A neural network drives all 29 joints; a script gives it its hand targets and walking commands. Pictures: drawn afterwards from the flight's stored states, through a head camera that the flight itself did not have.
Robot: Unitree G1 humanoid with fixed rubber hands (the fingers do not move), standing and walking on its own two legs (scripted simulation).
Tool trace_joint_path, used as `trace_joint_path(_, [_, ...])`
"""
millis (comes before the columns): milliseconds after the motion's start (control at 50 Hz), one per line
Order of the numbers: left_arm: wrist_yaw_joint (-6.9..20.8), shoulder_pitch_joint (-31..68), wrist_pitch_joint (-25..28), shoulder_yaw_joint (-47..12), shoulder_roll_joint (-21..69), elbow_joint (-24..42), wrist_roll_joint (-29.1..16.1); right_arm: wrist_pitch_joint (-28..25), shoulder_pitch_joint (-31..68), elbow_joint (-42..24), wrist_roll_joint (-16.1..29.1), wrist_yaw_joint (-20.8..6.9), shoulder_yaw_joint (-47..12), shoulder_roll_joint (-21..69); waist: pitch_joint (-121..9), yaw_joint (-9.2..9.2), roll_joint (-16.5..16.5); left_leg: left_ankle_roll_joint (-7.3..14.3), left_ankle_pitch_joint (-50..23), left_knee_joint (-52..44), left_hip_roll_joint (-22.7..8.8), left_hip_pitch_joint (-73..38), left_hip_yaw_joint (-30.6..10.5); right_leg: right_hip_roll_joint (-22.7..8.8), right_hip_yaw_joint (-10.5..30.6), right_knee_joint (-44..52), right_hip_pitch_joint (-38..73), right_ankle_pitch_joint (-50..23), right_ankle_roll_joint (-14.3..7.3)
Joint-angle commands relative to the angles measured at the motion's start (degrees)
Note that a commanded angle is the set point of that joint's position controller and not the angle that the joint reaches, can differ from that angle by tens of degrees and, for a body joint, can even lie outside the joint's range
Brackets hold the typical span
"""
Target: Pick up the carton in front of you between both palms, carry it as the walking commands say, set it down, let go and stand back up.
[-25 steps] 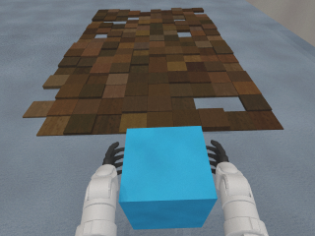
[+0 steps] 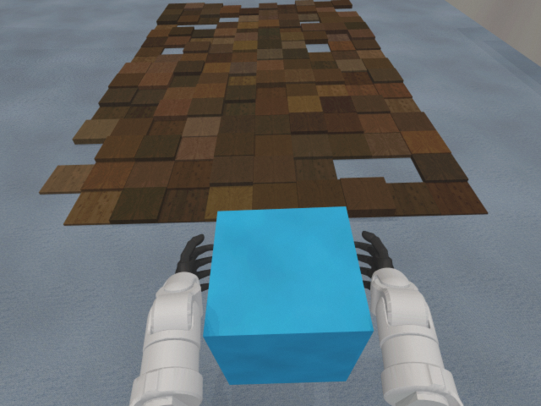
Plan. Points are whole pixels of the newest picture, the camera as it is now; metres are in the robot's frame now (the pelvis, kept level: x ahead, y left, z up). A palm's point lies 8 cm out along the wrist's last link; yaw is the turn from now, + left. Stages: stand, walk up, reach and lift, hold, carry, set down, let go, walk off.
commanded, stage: reach and lift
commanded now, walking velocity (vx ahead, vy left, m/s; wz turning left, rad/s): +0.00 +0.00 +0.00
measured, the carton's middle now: (284, 300) +0.30 +0.00 -0.04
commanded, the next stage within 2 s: hold in 0.48 s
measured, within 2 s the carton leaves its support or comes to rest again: neither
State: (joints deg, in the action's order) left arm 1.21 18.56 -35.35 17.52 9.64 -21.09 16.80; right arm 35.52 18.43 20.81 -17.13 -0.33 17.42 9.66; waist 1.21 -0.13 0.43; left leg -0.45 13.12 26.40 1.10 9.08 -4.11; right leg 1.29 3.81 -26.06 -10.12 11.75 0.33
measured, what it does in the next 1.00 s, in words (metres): stands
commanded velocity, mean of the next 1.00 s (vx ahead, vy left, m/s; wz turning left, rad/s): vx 0.00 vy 0.00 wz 0.00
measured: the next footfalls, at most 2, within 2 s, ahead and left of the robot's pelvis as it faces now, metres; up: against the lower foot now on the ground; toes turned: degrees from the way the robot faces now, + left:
right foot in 1.84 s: +0.19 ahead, -0.09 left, +0.00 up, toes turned -8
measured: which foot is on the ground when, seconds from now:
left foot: down 0.00-1.00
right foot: down 0.00-1.00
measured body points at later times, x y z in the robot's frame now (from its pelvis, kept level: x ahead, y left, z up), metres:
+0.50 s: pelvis +0.01 +0.00 +0.00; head -0.02 +0.00 +0.45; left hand +0.31 +0.15 +0.03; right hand +0.31 -0.15 +0.03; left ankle +0.02 +0.13 -0.74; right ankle +0.03 -0.12 -0.74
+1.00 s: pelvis +0.00 +0.00 +0.00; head -0.04 +0.00 +0.45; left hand +0.30 +0.15 +0.04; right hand +0.30 -0.15 +0.04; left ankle +0.02 +0.13 -0.74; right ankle +0.03 -0.12 -0.74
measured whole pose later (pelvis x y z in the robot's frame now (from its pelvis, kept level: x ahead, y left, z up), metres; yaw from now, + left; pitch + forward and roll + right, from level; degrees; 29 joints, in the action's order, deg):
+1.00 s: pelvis +0.00 +0.00 +0.00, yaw +0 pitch -8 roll +0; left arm 0.9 16.4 -42.9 14.0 9.0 -13.7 15.3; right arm 43.0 16.2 13.5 -15.3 0.1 13.7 9.0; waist 2.5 -0.1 0.3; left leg -0.4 11.8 23.4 1.1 3.7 -4.2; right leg 1.1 3.9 -23.2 -4.8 10.5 0.4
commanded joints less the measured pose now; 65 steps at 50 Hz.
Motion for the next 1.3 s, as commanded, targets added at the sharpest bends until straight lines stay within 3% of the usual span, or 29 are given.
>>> trace_joint_path(0, [13.3,29.0,1.3,-32.3,53.7,1.2,-12.8,-1.1,29.5,-1.9,13.8,-13.7,-33.2,54.5,-17.3,-0.06,-0.5,0.6,-8.8,-4.9,3.9,-2.7,0.2,3.7,0.3,4.1,8.4,-8.9,-0.2])
trace_joint_path(220, [12.7,23.5,-0.3,-34.7,52.8,6.5,-14.4,0.5,23.9,-6.9,15.5,-13.0,-35.4,53.5,-17.1,0.07,-0.4,0.2,-15.0,-6.0,4.2,-5.6,-0.3,4.0,0.6,5.1,11.0,-15.3,0.2])
trace_joint_path(460, [12.1,23.1,-2.0,-36.1,52.2,9.5,-15.3,1.9,23.8,-10.0,16.2,-12.8,-36.6,52.1,-15.7,0.17,-0.1,0.0,-14.1,-6.6,4.1,-6.5,-0.4,4.2,0.4,5.6,10.8,-13.4,0.1])
trace_joint_path(580, [11.2,20.4,-4.7,-39.7,51.1,15.7,-17.4,4.6,21.3,-16.0,18.2,-12.1,-40.3,51.0,-17.3,-0.01,0.0,-0.3,-18.3,-7.6,4.0,-9.4,-0.7,4.2,0.6,6.7,13.1,-17.0,0.4])
trace_joint_path(700, [11.4,21.9,-6.4,-35.9,48.7,12.3,-15.2,6.3,22.4,-12.7,16.1,-12.2,-36.3,48.8,-8.9,0.11,-0.1,0.4,-5.8,-9.1,3.6,-5.3,0.0,3.9,0.2,7.9,9.5,-5.1,-0.3])
trace_joint_path(920, [12.4,28.8,-5.4,-36.3,51.3,10.2,-15.7,5.4,29.4,-10.6,16.8,-13.1,-37.2,51.8,-12.7,-0.08,-0.2,0.6,-2.5,-7.9,3.5,-4.4,0.2,3.4,0.0,6.6,9.6,-2.0,-0.2])
trace_joint_path(1060, [12.7,28.5,-5.5,-35.5,50.9,9.0,-15.1,5.7,28.8,-9.5,16.3,-13.0,-36.3,52.1,-12.5,-0.04,-0.5,0.5,-3.8,-8.0,3.6,-4.8,0.3,3.4,0.0,7.0,10.2,-3.6,-0.1])
trace_joint_path(1280, [12.3,24.3,-5.9,-36.4,49.9,12.5,-15.7,6.1,24.5,-12.7,17.0,-12.4,-37.2,51.6,-13.6,-0.15,-0.5,0.3,-10.2,-8.0,3.9,-6.8,0.2,3.6,0.4,7.2,12.2,-10.4,0.2])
